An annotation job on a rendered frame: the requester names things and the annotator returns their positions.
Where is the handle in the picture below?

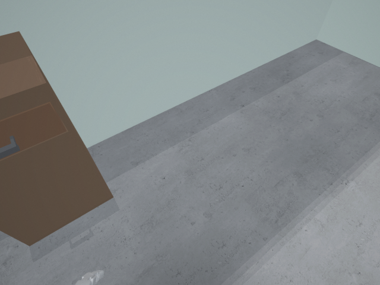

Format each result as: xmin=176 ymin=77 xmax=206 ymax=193
xmin=0 ymin=135 xmax=20 ymax=159

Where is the drawer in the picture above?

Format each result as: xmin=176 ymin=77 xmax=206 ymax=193
xmin=0 ymin=102 xmax=66 ymax=160

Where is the cabinet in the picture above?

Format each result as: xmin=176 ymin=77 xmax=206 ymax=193
xmin=0 ymin=31 xmax=113 ymax=246

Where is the left robot hand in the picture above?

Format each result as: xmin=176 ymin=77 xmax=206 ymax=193
xmin=75 ymin=270 xmax=104 ymax=285

